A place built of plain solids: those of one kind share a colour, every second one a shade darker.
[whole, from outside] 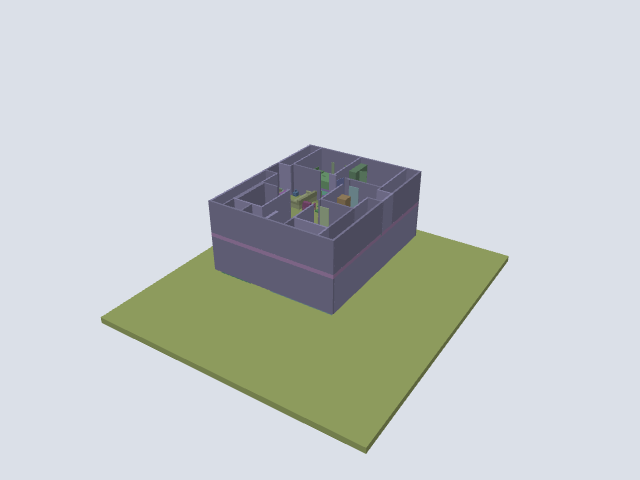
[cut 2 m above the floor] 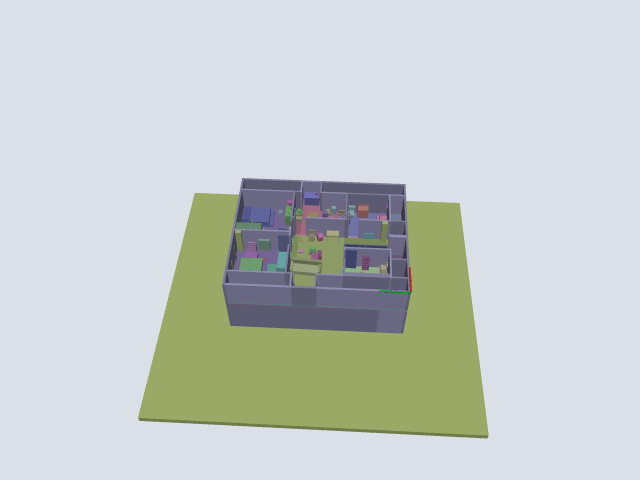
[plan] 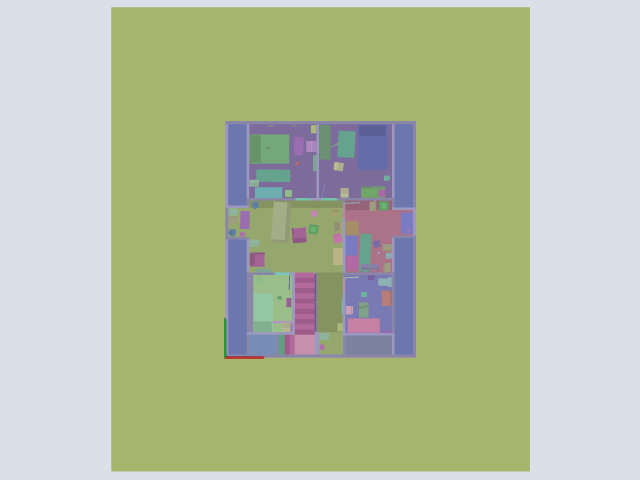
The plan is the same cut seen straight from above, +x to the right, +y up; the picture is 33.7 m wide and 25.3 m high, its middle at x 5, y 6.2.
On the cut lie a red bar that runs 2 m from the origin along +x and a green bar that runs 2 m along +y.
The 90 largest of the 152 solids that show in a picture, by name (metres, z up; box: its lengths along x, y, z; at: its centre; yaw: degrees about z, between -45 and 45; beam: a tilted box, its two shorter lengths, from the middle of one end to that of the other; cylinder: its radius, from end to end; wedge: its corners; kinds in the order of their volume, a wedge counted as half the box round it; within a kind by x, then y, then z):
{
 "under_1": {"box": [22.07, 24.47, 0.5], "at": [5.03, 6.23, -3.56]},
 "wall_1": {"box": [0.16, 6.07, 2.46], "at": [0.08, 3.19, 4.01]},
 "wall_2": {"box": [0.16, 10.37, 2.78], "at": [0.08, 7.12, 1.09]},
 "wall_3": {"box": [0.16, 1.53, 2.46], "at": [0.08, 7.12, 4.01]},
 "wall_4": {"box": [0.16, 4.29, 2.46], "at": [0.08, 10.16, 4.01]},
 "wall_5": {"box": [0.46, 1.65, 2.78], "at": [0.23, 0.98, 1.09]},
 "wall_6": {"box": [1.27, 0.13, 2.46], "at": [0.64, 6.29, 4.01]},
 "wall_7": {"box": [1.27, 0.13, 2.46], "at": [0.64, 7.95, 4.01]},
 "wall_8": {"box": [0.13, 1.05, 2.46], "at": [1.21, 0.69, 4.01]},
 "wall_9": {"box": [0.13, 1.74, 2.46], "at": [1.21, 5.36, 4.01]},
 "wall_10": {"box": [0.13, 3.89, 2.46], "at": [1.21, 10.36, 4.01]},
 "wall_11": {"box": [0.34, 3.02, 2.46], "at": [1.31, 2.85, 4.01]},
 "wall_12": {"box": [3.68, 0.13, 2.78], "at": [1.84, 1.87, 1.09]},
 "wall_13": {"box": [1.47, 0.13, 2.46], "at": [1.88, 4.42, 4.01]},
 "wall_14": {"box": [2.54, 0.13, 2.46], "at": [2.41, 1.27, 4.01]},
 "wall_15": {"box": [2.57, 0.13, 2.46], "at": [2.42, 8.35, 4.01]},
 "wall_16": {"box": [0.13, 1.05, 2.46], "at": [2.77, 0.69, 4.01]},
 "wall_17": {"box": [0.13, 3.02, 2.46], "at": [3.61, 2.85, 4.01]},
 "wall_18": {"box": [0.24, 1.18, 2.46], "at": [4.85, 0.75, 4.01]},
 "wall_19": {"box": [0.13, 3.89, 2.46], "at": [4.88, 10.36, 4.01]},
 "wall_20": {"box": [10.07, 0.16, 5.54], "at": [5.03, 0.08, 2.47]},
 "wall_21": {"box": [10.07, 0.16, 5.54], "at": [5.03, 12.39, 2.47]},
 "wall_22": {"box": [0.13, 1.01, 2.46], "at": [6.27, 0.66, 4.01]},
 "wall_23": {"box": [0.13, 2.19, 2.46], "at": [6.27, 2.39, 4.01]},
 "wall_24": {"box": [0.13, 2.86, 2.46], "at": [6.27, 5.92, 4.01]},
 "wall_25": {"box": [3.04, 0.13, 2.46], "at": [7.41, 8.35, 4.01]},
 "wall_26": {"box": [2.72, 0.13, 2.46], "at": [7.57, 1.23, 4.01]},
 "wall_27": {"box": [2.72, 0.13, 2.46], "at": [7.57, 4.42, 4.01]},
 "wall_28": {"box": [0.13, 1.01, 2.46], "at": [8.86, 0.66, 4.01]},
 "wall_29": {"box": [0.13, 3.06, 2.46], "at": [8.86, 2.83, 4.01]},
 "wall_30": {"box": [0.13, 1.82, 2.46], "at": [8.86, 5.4, 4.01]},
 "wall_31": {"box": [0.13, 3.89, 2.46], "at": [8.86, 10.36, 4.01]},
 "wall_32": {"box": [1.27, 0.13, 2.46], "at": [9.43, 6.37, 4.01]},
 "wall_33": {"box": [1.27, 0.13, 2.46], "at": [9.43, 7.85, 4.01]},
 "wall_34": {"box": [0.16, 6.15, 2.46], "at": [9.99, 3.23, 4.01]},
 "wall_35": {"box": [0.16, 12.15, 2.78], "at": [9.99, 6.23, 1.09]},
 "wall_36": {"box": [0.16, 1.35, 2.46], "at": [9.99, 7.11, 4.01]},
 "wall_37": {"box": [0.16, 4.39, 2.46], "at": [9.99, 10.11, 4.01]},
 "floor_shut_1": {"box": [9.75, 7.69, 0.5], "at": [5.03, 8.46, -0.25]},
 "floor_shut_2": {"box": [5.05, 4.46, 0.5], "at": [7.38, 2.39, -0.25]},
 "stair_1": {"box": [0.55, 1.05, 0.47], "at": [3.4, 0.69, -0.06]},
 "stair_2": {"box": [1.05, 3.28, 0.99], "at": [4.2, 2.85, 0.2]},
 "stair_3": {"box": [1.05, 3.0, 1.17], "at": [4.2, 2.98, 0.28]},
 "stair_4": {"box": [1.05, 2.73, 1.34], "at": [4.2, 3.12, 0.37]},
 "stair_5": {"box": [1.05, 2.46, 1.51], "at": [4.2, 3.26, 0.46]},
 "stair_6": {"box": [1.05, 2.18, 1.69], "at": [4.2, 3.39, 0.54]},
 "stair_7": {"box": [1.05, 1.91, 1.86], "at": [4.2, 3.53, 0.63]},
 "stair_8": {"box": [1.05, 1.64, 2.04], "at": [4.2, 3.67, 0.72]},
 "stair_9": {"box": [1.05, 1.36, 2.21], "at": [4.2, 3.8, 0.8]},
 "stair_10": {"box": [1.05, 1.09, 2.38], "at": [4.2, 3.94, 0.89]},
 "stair_11": {"box": [1.05, 0.82, 2.56], "at": [4.2, 4.08, 0.98]},
 "stair_12": {"box": [1.05, 0.55, 2.73], "at": [4.2, 4.21, 1.06]},
 "stair_13": {"box": [1.05, 0.27, 2.9], "at": [4.2, 4.35, 1.15]},
 "upper_floor_bedroom_1": {"box": [3.55, 3.89, 0.16], "at": [3.04, 10.36, 2.7]},
 "upper_floor_bedroom_2": {"box": [3.85, 3.89, 0.16], "at": [6.87, 10.36, 2.7]},
 "upper_floor_living_1": {"box": [6.05, 1.53, 0.16], "at": [3.18, 7.12, 2.7]},
 "upper_floor_living_2": {"box": [4.94, 1.87, 0.16], "at": [3.74, 5.42, 2.7]},
 "upper_floor_living_3": {"box": [4.94, 0.4, 0.16], "at": [3.74, 8.09, 2.7]},
 "upper_floor_living_4": {"box": [1.48, 3.15, 0.16], "at": [5.47, 2.91, 2.7]},
 "upper_floor_1": {"box": [0.98, 6.07, 0.16], "at": [0.65, 3.19, 2.7]},
 "upper_floor_2": {"box": [0.98, 4.29, 0.16], "at": [0.65, 10.16, 2.7]},
 "upper_floor_3": {"box": [0.98, 6.15, 0.16], "at": [9.42, 3.23, 2.7]},
 "upper_floor_4": {"box": [0.98, 4.39, 0.16], "at": [9.42, 10.11, 2.7]},
 "floor_lobby_1": {"box": [2.67, 1.65, 0.5], "at": [1.79, 0.98, -0.25]},
 "wardrobe_1": {"box": [0.6, 1.82, 2.0], "at": [5.26, 11.36, 3.78]},
 "low_bed_1": {"box": [1.6, 2.4, 0.14], "at": [7.77, 11.1, 2.85]},
 "low_bed_2": {"box": [1.5, 2.1, 0.4], "at": [7.77, 11.24, 3.02]},
 "fixture_wardrobe_bedroom_1": {"box": [1.44, 0.57, 2.2], "at": [2.29, 8.7, 3.83]},
 "wall_band_1": {"box": [0.16, 10.37, 0.31], "at": [0.08, 7.12, 2.62]},
 "wall_band_2": {"box": [10.07, 0.16, 0.31], "at": [5.03, 0.08, 2.62]},
 "wall_band_3": {"box": [0.16, 12.15, 0.31], "at": [9.99, 6.23, 2.62]},
 "upper_floor_kitchen_1": {"box": [2.46, 1.95, 0.16], "at": [7.57, 5.46, 2.7]},
 "upper_floor_kitchen_2": {"box": [3.57, 1.35, 0.16], "at": [8.12, 7.11, 2.7]},
 "double_bed_1": {"box": [2.11, 1.55, 0.4], "at": [2.33, 10.99, 3.28]},
 "upper_floor_bath_1": {"box": [2.46, 3.06, 0.16], "at": [7.57, 2.83, 2.7]},
 "upper_floor_box_room_1": {"box": [2.07, 3.02, 0.16], "at": [2.51, 2.85, 2.7]},
 "stair_landing_1": {"box": [1.05, 1.05, 0.82], "at": [4.2, 0.68, 0.11]},
 "fridge_1": {"box": [0.7, 0.75, 1.72], "at": [6.7, 6.82, 3.64]},
 "child_bed_1": {"box": [1.06, 2.06, 0.4], "at": [1.98, 2.35, 3.16]},
 "sofa_1": {"box": [0.93, 2.16, 0.34], "at": [2.95, 7.12, 3.06], "yaw": -4.3},
 "chest_drawers_1": {"box": [1.28, 0.5, 1.04], "at": [7.81, 8.68, 3.3]},
 "bathtub_1": {"box": [1.7, 0.76, 0.44], "at": [7.31, 1.69, 3.0]},
 "counter_run_1": {"box": [0.61, 1.13, 0.78], "at": [9.59, 7.09, 3.26]},
 "billy_1": {"box": [0.28, 0.42, 2.02], "at": [4.67, 12.04, 3.79]},
 "billy_2": {"box": [0.28, 0.42, 2.02], "at": [6.06, 1.6, 3.79]},
 "range_flat_1": {"box": [0.65, 0.76, 0.94], "at": [6.67, 5.0, 3.24]},
 "upper_floor_store_1": {"box": [2.46, 1.01, 0.16], "at": [7.57, 0.66, 2.7]},
 "basin_vanity_1": {"box": [0.53, 0.8, 0.82], "at": [8.52, 3.13, 3.19]},
 "upper_floor_shut_1": {"box": [1.43, 1.05, 0.16], "at": [1.99, 0.69, 2.7]},
 "stair_guard_1": {"box": [0.08, 3.15, 0.95], "at": [4.77, 2.91, 3.25]}
}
